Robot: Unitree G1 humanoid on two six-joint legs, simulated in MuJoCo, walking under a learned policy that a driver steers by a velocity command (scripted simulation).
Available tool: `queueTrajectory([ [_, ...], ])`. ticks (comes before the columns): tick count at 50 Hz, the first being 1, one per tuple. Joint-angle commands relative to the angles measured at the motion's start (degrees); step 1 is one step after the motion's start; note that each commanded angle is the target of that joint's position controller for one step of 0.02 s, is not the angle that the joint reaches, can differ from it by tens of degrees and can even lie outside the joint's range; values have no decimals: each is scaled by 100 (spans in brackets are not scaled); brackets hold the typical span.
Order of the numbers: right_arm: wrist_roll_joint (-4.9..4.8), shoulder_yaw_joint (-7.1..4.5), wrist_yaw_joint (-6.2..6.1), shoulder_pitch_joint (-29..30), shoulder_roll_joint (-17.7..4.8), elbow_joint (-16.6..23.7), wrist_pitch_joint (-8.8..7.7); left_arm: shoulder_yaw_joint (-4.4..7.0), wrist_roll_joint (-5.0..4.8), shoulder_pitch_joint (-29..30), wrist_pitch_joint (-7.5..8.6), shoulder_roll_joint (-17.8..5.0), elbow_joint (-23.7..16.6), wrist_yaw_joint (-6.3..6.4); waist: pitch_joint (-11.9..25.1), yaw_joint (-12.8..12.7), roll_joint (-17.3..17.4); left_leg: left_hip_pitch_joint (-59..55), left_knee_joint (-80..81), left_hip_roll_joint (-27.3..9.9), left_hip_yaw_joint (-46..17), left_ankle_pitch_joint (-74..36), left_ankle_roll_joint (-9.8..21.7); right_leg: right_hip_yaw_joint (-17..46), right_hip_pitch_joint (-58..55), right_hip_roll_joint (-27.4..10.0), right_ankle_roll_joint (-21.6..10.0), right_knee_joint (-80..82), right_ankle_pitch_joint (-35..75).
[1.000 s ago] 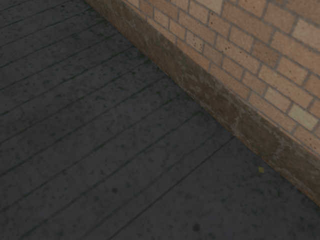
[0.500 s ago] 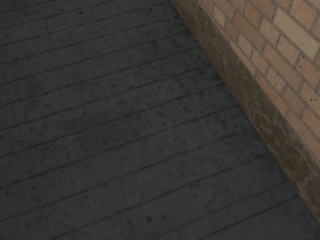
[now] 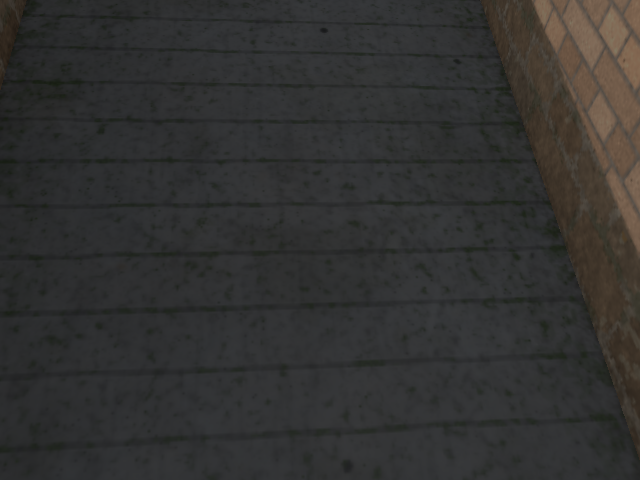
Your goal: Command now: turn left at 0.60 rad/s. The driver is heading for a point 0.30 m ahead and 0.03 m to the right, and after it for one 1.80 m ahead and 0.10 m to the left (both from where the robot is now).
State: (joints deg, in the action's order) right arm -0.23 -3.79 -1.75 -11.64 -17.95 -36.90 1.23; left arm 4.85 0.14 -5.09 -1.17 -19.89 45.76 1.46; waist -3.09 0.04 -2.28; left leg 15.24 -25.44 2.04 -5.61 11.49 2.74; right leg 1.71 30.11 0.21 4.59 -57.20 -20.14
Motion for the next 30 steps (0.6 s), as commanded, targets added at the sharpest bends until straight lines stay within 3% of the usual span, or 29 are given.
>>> queueTrajectory([
  [1, -12, -279, -64, 102, -1016, 386, -39, 54, -11, 276, 104, -328, -465, -26, 766, 56, 1070, -1053, 423, -1263, -1425, -1910, 1026, 207, 225, 14, 65, 726, 87],
  [7, -30, -309, 8, 272, -1103, 436, 54, 57, -69, 175, 182, -388, -537, -131, 773, 99, 1165, -742, 211, -1193, -2160, -1992, 1061, 280, -638, 216, -35, 1847, -170],
  [10, -100, -261, -11, 518, -984, 468, 105, 75, -62, -270, 250, -377, -435, -196, 916, -147, 1141, -711, -133, -967, -2220, -1983, 786, 156, -1397, 177, -206, 3158, 654],
  [11, -111, -220, -37, 452, -866, 446, 112, 97, -11, -399, 264, -447, -395, -194, 938, -182, 990, -420, -313, -757, -2062, -1439, 529, 228, -1933, -63, -340, 3699, 1464],
  [12, -18, -140, -42, 144, -583, 406, 102, 150, 93, -428, 250, -778, -459, -166, 1078, 2, 36, 170, -1200, -244, -1455, -40, 179, 1163, -2571, -1076, -698, 3879, 2261],
  [13, -30, -159, -52, -24, -596, 474, 57, 194, 208, -307, 210, -1098, -455, -159, 708, 205, -1214, 1292, -2021, 689, -587, 2301, -175, 2411, -2593, -2011, -1736, 3969, 3350],
  [14, 68, -282, -73, -6, -1047, 401, 9, 127, 191, -238, 246, -814, -540, -141, 709, 47, -971, 1373, -3313, 357, -589, 2687, -444, 2757, -2261, -2450, -2310, 4036, 3177],
  [15, 0, -362, -60, -14, -1211, 287, 13, 69, 122, -141, 263, -620, -559, -106, 648, 67, -596, 1457, -3769, 233, -590, 2229, -483, 2328, -2232, -2099, -2130, 4124, 2109],
  [16, -4, -334, -61, 0, -1032, 196, 41, 44, 36, -81, 263, -530, -520, -79, 528, 95, -460, 1626, -3782, 143, -521, 1790, -536, 1968, -2285, -1677, -1789, 4237, 659],
  [17, 24, -277, -50, 55, -848, 185, 54, 13, -73, -156, 277, -452, -464, -56, 368, 4, -601, 1932, -3695, 94, -491, 1447, -596, 1888, -2454, -1473, -1622, 4404, -343],
  [18, 10, -212, -15, 110, -666, 164, 31, -16, -93, -301, 281, -434, -393, -31, 248, -75, -713, 2041, -3564, 70, -393, 1233, -629, 1828, -2526, -1376, -1568, 4552, -713],
  [22, -17, -70, 82, 640, -408, 254, -218, 23, -82, -754, 300, -623, -277, 20, 143, -392, -731, 1755, -2259, -220, 372, 917, -643, 1443, -2681, -1260, -1540, 4787, -423],
  [25, -44, 7, 147, 725, -277, 231, -388, 67, -130, -962, 317, -811, -225, -31, 82, -439, -788, 814, -1102, -187, 600, 999, -536, 1243, -2179, -1243, -1600, 4760, -56],
  [28, -96, -70, 185, 105, -408, -50, -510, 45, -235, -949, 266, -814, -238, -104, 84, -25, -609, -561, 292, -19, 773, 6, -313, 1317, -1461, -1165, -1579, 4462, -80],
  [29, -115, -124, 157, -216, -500, -176, -513, -12, -214, -978, 283, -643, -243, -122, 196, 156, -479, -1281, 501, -60, 722, -150, -234, 1296, -1072, -1045, -1424, 4211, -89],
  [30, -124, -179, 92, -759, -622, -276, -514, -121, -161, -854, 339, -288, -301, -156, 469, 457, -328, -2237, 512, -491, 301, -15, -125, 1111, -455, -767, -1123, 3603, -265],
])
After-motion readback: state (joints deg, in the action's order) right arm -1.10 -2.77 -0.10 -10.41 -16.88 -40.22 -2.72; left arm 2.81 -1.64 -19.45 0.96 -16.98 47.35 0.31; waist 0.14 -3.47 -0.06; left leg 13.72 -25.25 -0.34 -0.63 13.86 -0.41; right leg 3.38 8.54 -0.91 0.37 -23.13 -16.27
